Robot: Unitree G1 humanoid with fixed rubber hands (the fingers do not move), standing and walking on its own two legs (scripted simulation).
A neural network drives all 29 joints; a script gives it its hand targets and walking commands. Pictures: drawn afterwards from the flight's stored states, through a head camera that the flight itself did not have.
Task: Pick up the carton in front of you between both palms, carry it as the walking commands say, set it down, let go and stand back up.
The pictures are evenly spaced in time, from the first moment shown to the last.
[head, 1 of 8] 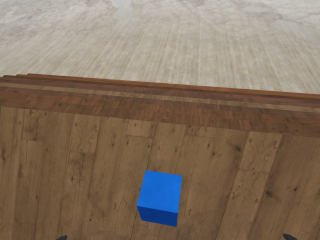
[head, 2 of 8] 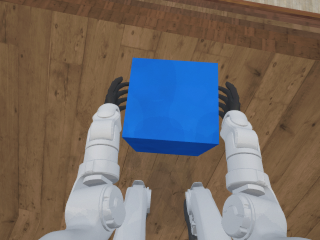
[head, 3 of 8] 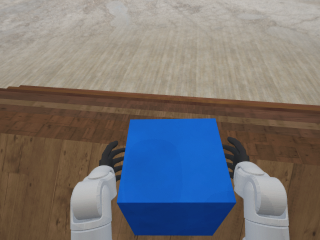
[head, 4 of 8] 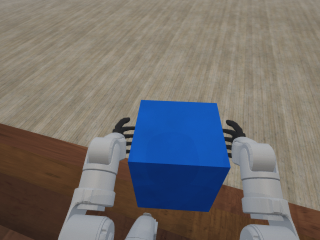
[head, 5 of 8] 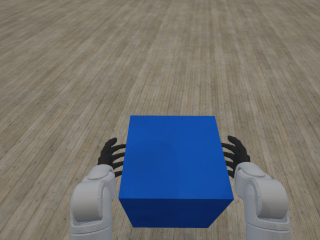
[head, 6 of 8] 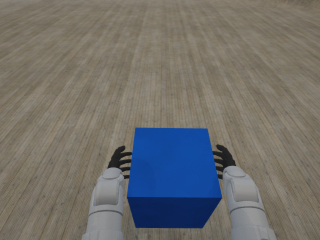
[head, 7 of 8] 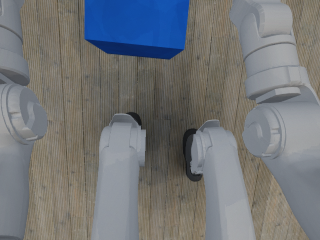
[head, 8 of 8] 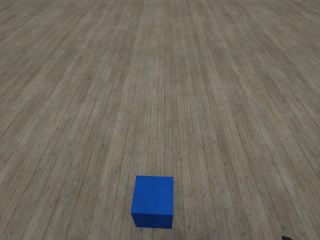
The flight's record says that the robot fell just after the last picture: no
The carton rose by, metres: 0.68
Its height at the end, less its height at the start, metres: -1.69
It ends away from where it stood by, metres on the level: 6.19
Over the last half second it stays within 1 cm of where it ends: yes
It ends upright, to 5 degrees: yes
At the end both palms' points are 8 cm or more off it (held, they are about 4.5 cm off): yes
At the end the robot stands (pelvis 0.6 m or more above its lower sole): yes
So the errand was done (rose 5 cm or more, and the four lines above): yes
